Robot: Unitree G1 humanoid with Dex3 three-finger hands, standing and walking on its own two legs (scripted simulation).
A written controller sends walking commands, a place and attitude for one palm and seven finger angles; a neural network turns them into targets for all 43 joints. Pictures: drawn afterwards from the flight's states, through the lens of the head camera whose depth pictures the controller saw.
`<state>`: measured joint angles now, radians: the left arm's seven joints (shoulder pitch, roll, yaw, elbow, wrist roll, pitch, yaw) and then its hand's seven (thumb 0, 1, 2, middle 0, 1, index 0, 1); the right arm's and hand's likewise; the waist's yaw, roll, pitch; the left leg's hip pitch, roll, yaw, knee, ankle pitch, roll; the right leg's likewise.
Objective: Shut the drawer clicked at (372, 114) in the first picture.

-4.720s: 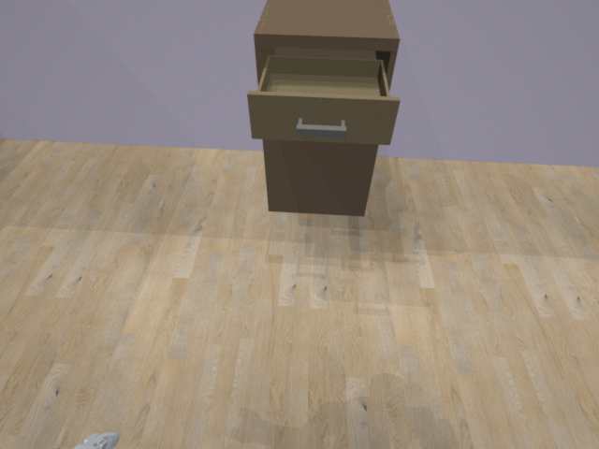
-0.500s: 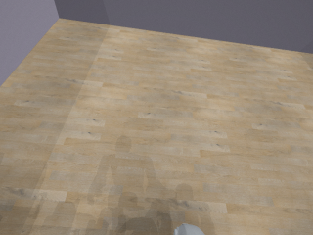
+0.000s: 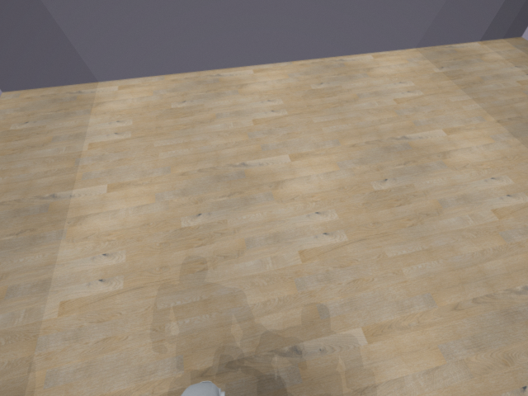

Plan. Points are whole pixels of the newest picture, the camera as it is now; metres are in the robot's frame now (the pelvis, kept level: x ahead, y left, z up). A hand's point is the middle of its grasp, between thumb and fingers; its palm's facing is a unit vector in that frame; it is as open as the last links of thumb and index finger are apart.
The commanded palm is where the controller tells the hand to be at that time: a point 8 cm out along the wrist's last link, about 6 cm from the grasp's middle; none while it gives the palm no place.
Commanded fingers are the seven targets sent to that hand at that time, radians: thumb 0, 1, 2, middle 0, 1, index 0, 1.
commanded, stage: turn to face it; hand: left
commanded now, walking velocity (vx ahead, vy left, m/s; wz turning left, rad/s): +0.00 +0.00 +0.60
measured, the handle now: out of the picture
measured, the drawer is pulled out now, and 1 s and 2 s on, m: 0.30 0.30 0.30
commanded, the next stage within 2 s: none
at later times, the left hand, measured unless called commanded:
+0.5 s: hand out of the picture +0.05 +0.22 -0.16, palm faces +0.29 -0.92 -0.27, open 7.4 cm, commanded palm none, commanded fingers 0.00 0.90 0.90 -0.20 -0.30 -0.20 -0.30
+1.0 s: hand out of the picture -0.09 +0.20 -0.20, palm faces +0.58 -0.77 -0.24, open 7.4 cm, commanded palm none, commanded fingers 0.00 0.90 0.90 -0.20 -0.30 -0.20 -0.30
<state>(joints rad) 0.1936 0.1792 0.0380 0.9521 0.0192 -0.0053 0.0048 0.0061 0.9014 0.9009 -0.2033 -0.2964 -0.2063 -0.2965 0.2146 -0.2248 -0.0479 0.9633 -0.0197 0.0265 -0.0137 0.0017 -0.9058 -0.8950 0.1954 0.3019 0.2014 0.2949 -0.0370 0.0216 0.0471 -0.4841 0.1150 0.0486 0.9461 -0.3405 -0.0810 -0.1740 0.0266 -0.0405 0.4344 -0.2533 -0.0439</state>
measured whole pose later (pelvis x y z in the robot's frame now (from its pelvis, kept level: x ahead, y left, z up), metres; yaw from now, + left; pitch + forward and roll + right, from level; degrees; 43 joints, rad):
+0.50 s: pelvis +0.02 -0.01 -0.01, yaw +15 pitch +1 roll -1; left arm 0.18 0.21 0.08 0.92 0.01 0.03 0.02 0.01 0.91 0.90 -0.20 -0.30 -0.20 -0.30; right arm 0.21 -0.21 -0.07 0.95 -0.02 0.05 0.00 0.00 -0.90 -0.89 0.20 0.30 0.21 0.30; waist -0.03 0.04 0.07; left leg -0.38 -0.03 -0.10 0.51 -0.15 -0.01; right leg -0.30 -0.02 0.00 0.65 -0.39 0.04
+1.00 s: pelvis +0.00 +0.00 -0.02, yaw +34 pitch +1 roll +0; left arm 0.25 0.27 0.07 0.92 0.02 0.06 0.02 0.01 0.90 0.90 -0.20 -0.30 -0.21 -0.30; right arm 0.09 -0.23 -0.06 0.87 -0.01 0.02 0.02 0.00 -0.90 -0.89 0.20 0.30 0.20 0.30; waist 0.03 -0.07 0.10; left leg -0.31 0.00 0.07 0.64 -0.35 0.03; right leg -0.39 -0.16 -0.11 0.99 -0.53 0.08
